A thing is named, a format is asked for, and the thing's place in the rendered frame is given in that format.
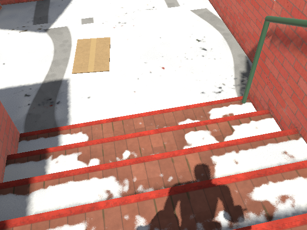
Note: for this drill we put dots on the stairs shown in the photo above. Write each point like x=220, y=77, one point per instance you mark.
x=218, y=165

